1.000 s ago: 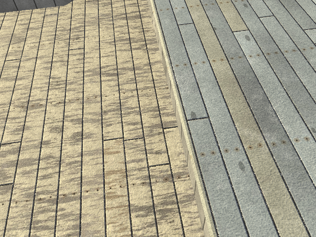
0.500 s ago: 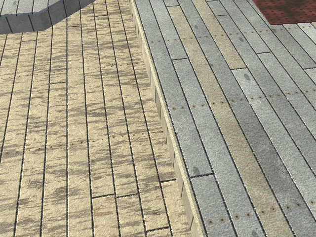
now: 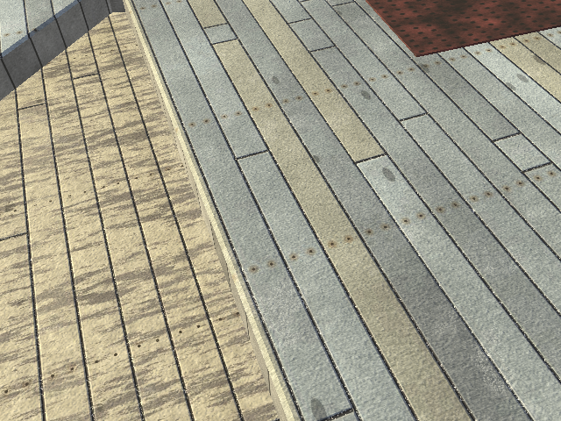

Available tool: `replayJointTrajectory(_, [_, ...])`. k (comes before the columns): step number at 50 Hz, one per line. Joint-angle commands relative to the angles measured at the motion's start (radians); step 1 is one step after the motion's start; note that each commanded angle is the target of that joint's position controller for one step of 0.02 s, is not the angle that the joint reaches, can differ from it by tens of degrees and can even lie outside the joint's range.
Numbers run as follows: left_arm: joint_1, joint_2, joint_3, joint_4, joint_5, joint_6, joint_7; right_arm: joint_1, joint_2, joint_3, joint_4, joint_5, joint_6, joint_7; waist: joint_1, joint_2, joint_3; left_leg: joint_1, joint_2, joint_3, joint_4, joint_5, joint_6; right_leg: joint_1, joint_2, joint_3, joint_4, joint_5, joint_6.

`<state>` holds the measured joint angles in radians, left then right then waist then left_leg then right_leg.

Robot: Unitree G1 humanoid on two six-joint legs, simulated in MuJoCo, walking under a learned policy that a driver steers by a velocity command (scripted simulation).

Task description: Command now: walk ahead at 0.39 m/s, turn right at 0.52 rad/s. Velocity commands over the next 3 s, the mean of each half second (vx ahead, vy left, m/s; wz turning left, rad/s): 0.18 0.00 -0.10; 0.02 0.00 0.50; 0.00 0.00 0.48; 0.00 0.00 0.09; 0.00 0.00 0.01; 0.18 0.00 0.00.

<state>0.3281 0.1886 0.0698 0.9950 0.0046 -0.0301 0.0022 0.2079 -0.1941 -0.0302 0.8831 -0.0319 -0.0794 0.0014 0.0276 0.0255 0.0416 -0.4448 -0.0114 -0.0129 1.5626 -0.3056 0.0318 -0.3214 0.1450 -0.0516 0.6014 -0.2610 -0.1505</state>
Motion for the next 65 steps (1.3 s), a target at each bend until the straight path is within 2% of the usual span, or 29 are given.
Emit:
replayJointTrajectory(1, [0.010, 0.097, 0.010, -0.064, -0.008, -0.027, 0.015, 0.046, -0.042, -0.001, -0.111, -0.017, 0.031, 0.003, -0.087, 0.058, 0.022, -0.277, 0.052, -0.022, 0.120, 0.014, -0.033, 0.007, -0.327, 0.416, -0.271, 0.569, -0.146])
replayJointTrajectory(3, [0.017, 0.127, 0.011, -0.075, -0.001, -0.045, 0.007, 0.011, -0.049, 0.006, -0.160, -0.011, 0.055, -0.004, -0.087, 0.013, 0.000, -0.271, 0.043, 0.026, 0.055, -0.025, -0.047, -0.063, -0.243, 0.314, -0.248, 0.752, -0.101])
replayJointTrajectory(6, [0.081, 0.152, 0.017, -0.087, 0.006, -0.038, 0.019, -0.076, -0.065, 0.012, -0.228, -0.011, 0.066, -0.006, -0.044, -0.058, -0.055, -0.346, 0.044, 0.073, -0.052, -0.003, -0.073, 0.028, -0.189, 0.295, -0.221, 0.874, -0.058])
replayJointTrajectory(10, [0.154, 0.112, 0.012, -0.083, 0.001, -0.007, 0.045, -0.135, -0.067, 0.024, -0.259, -0.003, 0.072, -0.002, 0.018, -0.097, -0.104, -0.337, 0.064, 0.093, -0.425, 0.141, -0.078, 0.262, -0.199, 0.240, -0.233, 0.933, 0.023])
replayJointTrajectory(12, [0.153, 0.095, 0.007, -0.091, 0.011, -0.003, 0.050, -0.146, -0.063, 0.029, -0.255, 0.012, 0.072, 0.001, 0.039, -0.126, -0.103, -0.289, 0.069, 0.090, -0.621, 0.209, -0.059, 0.347, -0.230, 0.227, -0.242, 0.947, 0.045])
replayJointTrajectory(15, [0.079, 0.110, 0.005, -0.127, 0.025, -0.015, 0.048, -0.058, -0.091, 0.019, -0.214, 0.028, 0.066, -0.007, 0.006, -0.140, -0.112, -0.076, 0.037, 0.093, -0.825, 0.228, -0.004, 0.349, -0.264, 0.186, -0.217, 1.086, 0.079])
replayJointTrajectory(17, [0.029, 0.140, 0.012, -0.140, 0.023, -0.027, 0.043, 0.061, -0.130, 0.001, -0.171, 0.034, 0.062, -0.020, -0.052, -0.155, -0.117, 0.064, 0.010, 0.081, -0.904, 0.209, 0.024, 0.344, -0.293, 0.184, -0.133, 1.208, 0.081])
replayJointTrajectory(19, [-0.074, 0.177, 0.024, -0.177, -0.001, -0.025, 0.036, 0.248, -0.133, -0.013, -0.106, 0.027, 0.037, -0.017, -0.168, -0.082, -0.123, 0.285, -0.014, 0.092, -1.209, 0.388, 0.042, 0.276, -0.218, 0.113, 0.156, 1.003, 0.082])
replayJointTrajectory(20, [-0.062, 0.144, 0.018, -0.215, 0.003, -0.028, 0.034, 0.264, -0.185, -0.026, -0.090, 0.022, 0.029, -0.014, -0.128, 0.120, -0.129, 0.461, 0.140, -0.147, -1.150, 1.001, 0.101, 0.025, -0.070, 0.037, 0.494, 0.275, 0.118])
replayJointTrajectory(21, [0.093, 0.065, 0.005, -0.211, -0.013, -0.012, 0.029, 0.218, -0.180, -0.017, -0.107, 0.022, 0.043, -0.008, -0.022, 0.322, -0.272, 0.574, 0.365, -0.473, -1.151, 1.292, 0.307, -0.169, 0.035, 0.027, 0.874, -0.283, 0.177])
replayJointTrajectory(22, [0.114, 0.067, -0.003, -0.195, 0.023, -0.005, 0.024, 0.133, -0.171, -0.024, -0.145, 0.025, 0.055, -0.003, -0.010, 0.183, -0.306, 0.499, 0.354, -0.548, -1.227, 1.030, 0.393, -0.236, -0.017, 0.105, 1.077, -0.229, 0.171])
replayJointTrajectory(24, [-0.082, 0.078, -0.007, -0.264, 0.053, 0.000, 0.027, 0.052, -0.144, -0.027, -0.156, 0.011, 0.078, -0.018, -0.008, -0.012, -0.135, 0.322, 0.278, -0.444, -1.242, 0.519, 0.358, -0.473, -0.048, 0.066, 1.397, -0.206, 0.152])
replayJointTrajectory(26, [-0.156, 0.020, -0.037, -0.326, 0.051, 0.028, 0.035, 0.083, -0.120, -0.017, -0.132, 0.004, 0.081, -0.028, -0.001, -0.036, -0.083, 0.179, 0.194, -0.366, -1.222, 0.294, 0.283, -0.610, -0.070, 0.050, 1.552, -0.170, 0.122])
replayJointTrajectory(29, [-0.215, -0.055, -0.078, -0.401, 0.056, 0.048, 0.047, 0.126, -0.119, -0.011, -0.104, 0.000, 0.079, -0.036, -0.002, -0.004, -0.109, 0.122, 0.143, -0.355, -1.172, 0.238, 0.233, -0.725, -0.056, 0.056, 1.711, -0.120, 0.108])
replayJointTrajectory(31, [-0.229, -0.041, -0.078, -0.429, 0.063, 0.058, 0.066, 0.106, -0.143, -0.005, -0.119, 0.006, 0.072, -0.054, 0.005, 0.005, -0.134, 0.136, 0.125, -0.361, -1.149, 0.259, 0.216, -0.769, -0.063, 0.080, 1.721, -0.093, 0.126])
replayJointTrajectory(35, [-0.297, -0.026, -0.084, -0.475, 0.053, 0.094, 0.096, 0.166, -0.174, -0.012, -0.129, 0.018, 0.080, -0.074, -0.060, 0.053, -0.127, 0.230, 0.115, -0.420, -1.172, 0.256, 0.179, -0.869, -0.081, 0.051, 1.577, -0.161, 0.176])
replayJointTrajectory(38, [-0.376, -0.054, -0.088, -0.510, 0.046, 0.111, 0.098, 0.211, -0.176, -0.022, -0.138, 0.010, 0.094, -0.089, -0.111, 0.064, -0.129, 0.345, 0.141, -0.514, -1.210, 0.211, 0.197, -0.931, -0.076, 0.059, 1.536, -0.229, 0.194])
replayJointTrajectory(40, [-0.391, -0.061, -0.087, -0.521, 0.046, 0.113, 0.095, 0.211, -0.172, -0.028, -0.156, 0.004, 0.099, -0.089, -0.115, 0.058, -0.125, 0.388, 0.154, -0.537, -1.219, 0.211, 0.216, -0.956, -0.075, 0.070, 1.520, -0.244, 0.194])
replayJointTrajectory(43, [-0.371, -0.052, -0.071, -0.516, 0.054, 0.122, 0.086, 0.189, -0.156, -0.034, -0.192, 0.010, 0.095, -0.078, -0.114, 0.057, -0.116, 0.376, 0.135, -0.549, -1.240, 0.166, 0.176, -0.905, -0.080, 0.059, 1.459, -0.229, 0.177])
replayJointTrajectory(51, [-0.390, -0.041, -0.066, -0.558, 0.051, 0.132, 0.069, 0.215, -0.171, -0.058, -0.215, 0.010, 0.083, -0.070, -0.132, 0.070, -0.096, 0.380, 0.132, -0.610, -1.344, 0.098, 0.246, -0.787, -0.041, 0.033, 1.429, -0.309, 0.155])
replayJointTrajectory(56, [-0.359, -0.023, -0.078, -0.583, 0.031, 0.116, 0.041, 0.210, -0.175, -0.076, -0.213, 0.011, 0.098, -0.072, -0.115, 0.141, -0.104, 0.255, 0.097, -0.529, -1.509, 0.001, 0.203, -0.426, -0.045, 0.007, 1.000, -0.518, 0.100])
replayJointTrajectory(58, [-0.216, 0.015, -0.067, -0.555, 0.006, 0.110, 0.023, 0.144, -0.183, -0.089, -0.244, 0.018, 0.114, -0.063, -0.034, 0.238, -0.111, -0.013, 0.059, -0.441, -1.617, -0.063, 0.149, 0.004, 0.010, -0.041, 0.678, -0.678, 0.046])
replayJointTrajectory(59, [-0.041, 0.054, -0.048, -0.513, 0.001, 0.108, 0.018, 0.147, -0.182, -0.094, -0.247, 0.016, 0.111, -0.053, 0.036, 0.268, -0.102, -0.119, 0.054, -0.459, -1.643, -0.164, 0.091, 0.195, 0.045, -0.044, 0.506, -0.664, 0.013])
replayJointTrajectory(60, [0.103, 0.151, -0.019, -0.478, 0.013, 0.085, 0.026, 0.112, -0.135, -0.087, -0.242, 0.005, 0.102, -0.043, 0.131, -0.004, -0.029, -0.287, -0.023, -0.425, -1.310, -0.411, 0.004, 0.293, -0.065, 0.253, 0.177, -0.687, -0.066])
replayJointTrajectory(61, [0.123, 0.284, 0.004, -0.475, 0.024, 0.073, 0.041, -0.130, -0.089, -0.073, -0.399, -0.013, 0.088, -0.011, 0.214, -0.477, 0.060, -0.708, -0.134, -0.277, -0.821, -0.438, -0.040, 0.189, -0.552, 0.984, -0.231, -0.836, -0.179])
replayJointTrajectory(62, [0.050, 0.223, -0.017, -0.444, 0.011, 0.062, 0.075, -0.285, -0.204, -0.109, -0.421, -0.054, 0.078, -0.001, 0.214, -0.261, 0.148, -0.681, -0.116, -0.427, -0.587, -0.384, -0.057, -0.067, -0.531, 1.190, -0.282, -0.463, -0.231])
replayJointTrajectory(63, [-0.131, 0.185, -0.030, -0.453, 0.037, 0.047, 0.087, -0.142, -0.146, -0.100, -0.387, -0.027, 0.080, -0.002, 0.031, -0.205, 0.124, -0.559, -0.158, -0.371, -0.360, -0.330, -0.044, -0.184, -0.554, 1.028, -0.234, -0.369, -0.254])
replayJointTrajectory(64, [-0.249, 0.135, -0.036, -0.462, 0.048, 0.038, 0.076, -0.023, -0.142, -0.091, -0.329, -0.026, 0.094, -0.006, -0.061, -0.157, 0.082, -0.409, -0.165, -0.304, -0.177, -0.230, -0.030, -0.304, -0.484, 0.820, -0.176, -0.344, -0.195])
replayJointTrajectory(65, [-0.353, 0.101, -0.041, -0.471, 0.046, 0.036, 0.064, 0.076, -0.169, -0.105, -0.272, -0.015, 0.111, -0.005, -0.139, -0.131, 0.064, -0.293, -0.181, -0.240, -0.053, -0.076, -0.022, -0.392, -0.390, 0.609, -0.112, -0.325, -0.124])
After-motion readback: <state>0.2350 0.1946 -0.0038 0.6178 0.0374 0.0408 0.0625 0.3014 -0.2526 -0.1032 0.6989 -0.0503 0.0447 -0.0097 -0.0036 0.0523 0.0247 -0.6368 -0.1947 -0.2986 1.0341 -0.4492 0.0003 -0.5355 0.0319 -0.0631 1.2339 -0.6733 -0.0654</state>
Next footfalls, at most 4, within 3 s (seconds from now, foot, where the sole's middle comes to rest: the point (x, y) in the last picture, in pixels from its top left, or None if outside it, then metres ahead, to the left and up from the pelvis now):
0.38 left None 0.31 0.10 -0.76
1.20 right None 0.22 -0.11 -0.61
1.74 left None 0.07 0.14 -0.76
2.16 right None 0.23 0.03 -0.76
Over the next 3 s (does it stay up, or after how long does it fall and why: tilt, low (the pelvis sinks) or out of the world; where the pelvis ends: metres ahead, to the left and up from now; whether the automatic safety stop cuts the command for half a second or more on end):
stays up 0.15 0.15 0.02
